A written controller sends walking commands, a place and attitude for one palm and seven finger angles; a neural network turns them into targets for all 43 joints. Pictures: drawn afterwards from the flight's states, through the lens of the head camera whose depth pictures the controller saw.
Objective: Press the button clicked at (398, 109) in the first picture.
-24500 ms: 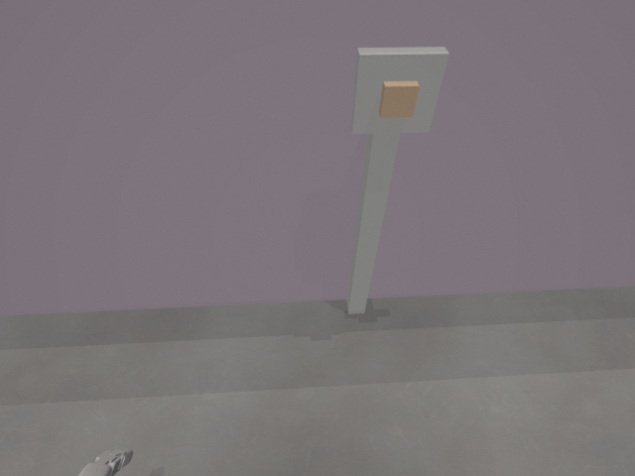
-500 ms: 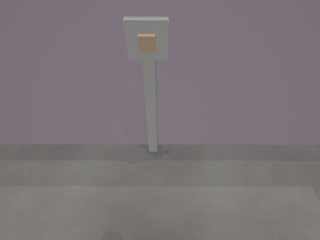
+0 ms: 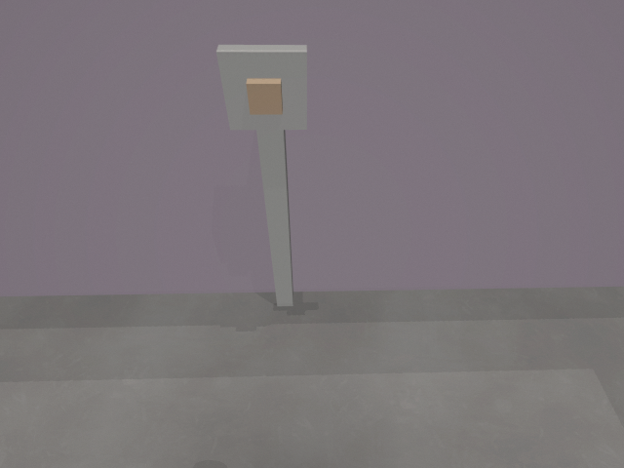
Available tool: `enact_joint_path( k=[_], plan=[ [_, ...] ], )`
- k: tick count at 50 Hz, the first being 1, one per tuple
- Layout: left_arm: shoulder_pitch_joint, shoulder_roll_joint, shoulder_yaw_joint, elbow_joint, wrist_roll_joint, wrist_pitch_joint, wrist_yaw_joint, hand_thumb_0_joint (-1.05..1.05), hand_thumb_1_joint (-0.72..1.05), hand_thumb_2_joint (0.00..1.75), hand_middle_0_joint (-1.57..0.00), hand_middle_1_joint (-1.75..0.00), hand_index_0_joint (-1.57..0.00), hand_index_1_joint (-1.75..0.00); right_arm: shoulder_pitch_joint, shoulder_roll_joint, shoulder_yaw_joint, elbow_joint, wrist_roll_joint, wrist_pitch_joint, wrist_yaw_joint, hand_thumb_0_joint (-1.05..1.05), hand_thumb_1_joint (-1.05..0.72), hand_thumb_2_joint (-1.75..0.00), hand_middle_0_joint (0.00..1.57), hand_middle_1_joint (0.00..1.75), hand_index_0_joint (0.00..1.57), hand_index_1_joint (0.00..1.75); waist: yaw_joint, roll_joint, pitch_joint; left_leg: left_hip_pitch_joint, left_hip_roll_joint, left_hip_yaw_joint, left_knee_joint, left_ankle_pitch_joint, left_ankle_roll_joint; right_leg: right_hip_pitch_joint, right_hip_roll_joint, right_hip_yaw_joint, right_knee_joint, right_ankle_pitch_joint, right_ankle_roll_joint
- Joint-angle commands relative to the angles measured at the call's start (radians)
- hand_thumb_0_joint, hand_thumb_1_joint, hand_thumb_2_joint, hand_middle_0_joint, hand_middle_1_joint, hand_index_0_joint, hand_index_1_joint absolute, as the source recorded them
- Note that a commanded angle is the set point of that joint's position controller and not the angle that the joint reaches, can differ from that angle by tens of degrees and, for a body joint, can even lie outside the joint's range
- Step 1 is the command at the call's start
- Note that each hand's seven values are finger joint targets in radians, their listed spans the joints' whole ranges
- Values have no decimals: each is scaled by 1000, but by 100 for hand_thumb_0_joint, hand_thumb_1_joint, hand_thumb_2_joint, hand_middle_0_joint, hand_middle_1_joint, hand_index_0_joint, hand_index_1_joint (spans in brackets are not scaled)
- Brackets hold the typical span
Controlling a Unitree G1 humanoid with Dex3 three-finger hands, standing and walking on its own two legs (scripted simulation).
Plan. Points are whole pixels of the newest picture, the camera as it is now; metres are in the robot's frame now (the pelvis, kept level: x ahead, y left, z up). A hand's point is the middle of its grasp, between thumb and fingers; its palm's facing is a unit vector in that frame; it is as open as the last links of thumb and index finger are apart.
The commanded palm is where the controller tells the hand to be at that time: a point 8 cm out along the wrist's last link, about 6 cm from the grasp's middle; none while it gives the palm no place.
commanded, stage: stand and wait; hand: left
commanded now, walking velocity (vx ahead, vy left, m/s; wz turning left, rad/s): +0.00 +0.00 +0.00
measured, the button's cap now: (265, 95) +0.74 +0.13 +0.10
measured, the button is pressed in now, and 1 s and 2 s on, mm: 0 0 0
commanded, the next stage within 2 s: none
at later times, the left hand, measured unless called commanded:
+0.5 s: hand out of the picture +0.00 +0.17 -0.17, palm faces +0.02 -0.98 -0.22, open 7.4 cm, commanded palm none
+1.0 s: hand out of the picture +0.05 +0.20 -0.17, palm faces -0.01 -0.96 -0.28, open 7.4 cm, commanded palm none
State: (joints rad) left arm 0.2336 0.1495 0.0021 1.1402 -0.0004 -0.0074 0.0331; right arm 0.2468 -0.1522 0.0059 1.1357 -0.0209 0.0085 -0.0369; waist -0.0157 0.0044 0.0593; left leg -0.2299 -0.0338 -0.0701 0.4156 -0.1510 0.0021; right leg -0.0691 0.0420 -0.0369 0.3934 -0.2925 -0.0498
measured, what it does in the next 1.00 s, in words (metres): stands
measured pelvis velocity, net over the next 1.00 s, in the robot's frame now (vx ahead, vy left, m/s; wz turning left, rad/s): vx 0.01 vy -0.01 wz -0.02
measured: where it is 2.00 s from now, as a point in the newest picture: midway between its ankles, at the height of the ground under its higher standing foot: outside the picture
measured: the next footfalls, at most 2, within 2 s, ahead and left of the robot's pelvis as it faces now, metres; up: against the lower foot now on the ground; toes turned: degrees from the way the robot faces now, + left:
none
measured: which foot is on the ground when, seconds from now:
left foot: down 0.00-1.00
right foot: down 0.00-1.00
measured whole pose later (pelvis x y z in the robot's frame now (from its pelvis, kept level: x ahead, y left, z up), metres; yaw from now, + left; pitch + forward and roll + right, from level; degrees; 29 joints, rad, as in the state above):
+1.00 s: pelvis +0.01 -0.01 +0.00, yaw -1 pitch -2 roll +0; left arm 0.18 0.23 0.02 1.13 0.00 -0.01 0.02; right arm 0.17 -0.24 0.00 1.13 -0.02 0.01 -0.03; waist -0.01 0.02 0.08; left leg -0.19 -0.01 -0.06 0.38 -0.15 -0.01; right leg -0.03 0.06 -0.02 0.34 -0.27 -0.06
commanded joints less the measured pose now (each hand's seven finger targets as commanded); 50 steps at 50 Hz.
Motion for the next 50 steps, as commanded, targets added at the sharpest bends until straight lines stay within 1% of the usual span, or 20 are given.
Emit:
enact_joint_path(
  k=[1,3,5,7,10,15,19,20,22,26,29,32,34,35,36,37,40,42,46,50],
  plan=[
    [91,125,31,-13,2,-8,10,0,90,90,-20,-30,-20,-30,60,-99,-22,-23,6,-15,-14,0,-90,-90,20,30,20,30,11,19,-15,50,107,-70,-26,203,38,-46,-144,91,-78,227,-8],
    [94,119,29,-11,2,-8,11,0,90,90,-20,-30,-20,-30,59,-96,-23,-20,6,-13,-14,0,-90,-90,20,30,20,30,12,9,0,52,106,-66,-25,193,37,-54,-144,92,-84,228,-7],
    [96,127,31,-12,3,-9,12,0,90,90,-20,-30,-20,-30,58,-106,-25,-23,9,-11,-15,0,-90,-90,20,30,20,30,11,-18,9,53,105,-61,-21,185,36,-59,-141,92,-89,236,-4],
    [95,121,30,-11,2,-8,13,0,90,90,-20,-30,-20,-30,61,-101,-26,-20,7,-9,-15,0,-90,-90,20,30,20,30,8,-20,11,55,105,-58,-21,168,35,-60,-144,96,-93,226,-4],
    [101,129,32,-12,3,-9,12,0,90,90,-20,-30,-20,-30,49,-112,-29,-20,8,-8,-15,0,-90,-90,20,30,20,30,11,-4,20,61,104,-58,-21,157,35,-74,-140,99,-101,192,-5],
    [95,139,34,-14,3,-10,12,0,90,90,-20,-30,-20,-30,46,-120,-31,-22,9,-8,-15,0,-90,-90,20,30,20,30,10,-14,16,63,108,-57,-20,157,36,-65,-141,98,-101,202,-8],
    [89,147,36,-14,2,-12,10,0,90,90,-20,-30,-20,-30,33,-130,-33,-22,8,-10,-15,0,-90,-90,20,30,20,30,9,-3,10,72,109,-57,-22,159,36,-60,-144,102,-102,217,-8],
    [90,152,36,-15,4,-12,11,0,90,90,-20,-30,-20,-30,27,-136,-34,-27,10,-9,-15,0,-90,-90,20,30,20,30,10,-16,13,74,110,-55,-19,155,36,-67,-141,106,-106,217,-4],
    [81,155,37,-15,3,-12,9,0,90,90,-20,-30,-20,-30,25,-138,-33,-24,8,-10,-15,0,-90,-90,20,30,20,30,9,8,12,71,112,-55,-23,155,35,-60,-145,107,-106,218,-7],
    [68,166,39,-19,4,-13,8,0,90,90,-20,-30,-20,-30,12,-153,-35,-29,8,-11,-15,0,-90,-90,20,30,20,30,8,7,12,75,115,-58,-28,150,34,-62,-143,111,-109,207,-10],
    [57,176,42,-21,3,-15,6,0,90,90,-20,-30,-20,-30,2,-167,-36,-32,8,-14,-14,0,-90,-90,20,30,20,30,10,-2,-12,83,119,-64,-35,164,36,-44,-142,112,-107,217,-10],
    [44,189,44,-25,4,-15,5,0,90,90,-20,-30,-20,-30,-9,-175,-37,-33,7,-14,-14,0,-90,-90,20,30,20,30,10,2,4,80,119,-58,-35,166,34,-48,-145,112,-112,234,-6],
    [31,193,44,-26,4,-14,4,0,90,90,-20,-30,-20,-30,-17,-185,-37,-35,7,-13,-13,0,-90,-90,20,30,20,30,8,12,12,78,121,-62,-43,157,33,-53,-144,116,-115,214,-10],
    [35,198,44,-29,4,-15,4,0,90,90,-20,-30,-20,-30,-22,-190,-37,-37,8,-13,-13,0,-90,-90,20,30,20,30,11,4,12,83,121,-62,-43,155,34,-59,-141,116,-120,205,-7],
    [25,200,43,-27,4,-14,3,0,90,90,-20,-30,-20,-30,-22,-189,-38,-36,7,-12,-12,0,-90,-90,20,30,20,30,8,3,13,81,122,-65,-48,141,33,-60,-142,117,-122,184,-9],
    [21,201,44,-31,4,-14,2,0,90,90,-20,-30,-20,-30,-25,-192,-37,-36,6,-13,-11,0,-90,-90,20,30,20,30,9,17,7,81,122,-66,-50,144,32,-54,-142,121,-122,184,-10],
    [10,217,47,-35,4,-17,1,0,90,90,-20,-30,-20,-30,-37,-210,-39,-42,7,-15,-10,0,-90,-90,20,30,20,30,10,1,-10,95,125,-64,-49,162,33,-48,-141,122,-122,210,-10],
    [-5,226,49,-38,4,-17,1,0,90,90,-20,-30,-20,-30,-37,-213,-38,-41,7,-18,-9,0,-90,-90,20,30,20,30,9,11,-27,93,126,-70,-55,173,32,-27,-144,122,-116,221,-13],
    [-16,238,50,-40,4,-18,0,0,90,90,-20,-30,-20,-30,-54,-226,-39,-42,8,-18,-9,0,-90,-90,20,30,20,30,10,1,-18,100,128,-68,-57,175,32,-35,-147,121,-125,230,-9],
    [-23,252,53,-46,4,-22,0,0,90,90,-20,-30,-20,-30,-65,-243,-41,-47,9,-19,-8,0,-90,-90,20,30,20,30,12,-10,-35,116,129,-59,-53,195,31,-26,-149,126,-126,275,-4]
  ],
)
